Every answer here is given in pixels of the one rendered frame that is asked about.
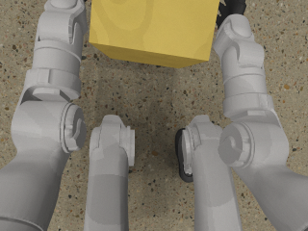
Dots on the right robot thigh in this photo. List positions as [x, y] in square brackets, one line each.
[216, 205]

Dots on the left robot forearm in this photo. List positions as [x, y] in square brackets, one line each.
[58, 49]

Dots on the robot right foot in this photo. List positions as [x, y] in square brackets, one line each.
[187, 177]

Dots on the right robot upper arm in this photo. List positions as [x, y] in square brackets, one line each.
[258, 153]

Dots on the right robot forearm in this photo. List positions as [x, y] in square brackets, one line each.
[243, 73]

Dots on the carton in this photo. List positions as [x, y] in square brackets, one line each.
[171, 33]

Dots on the left robot upper arm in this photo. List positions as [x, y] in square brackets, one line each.
[45, 133]

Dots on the right robot hand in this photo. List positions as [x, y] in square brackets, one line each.
[232, 7]

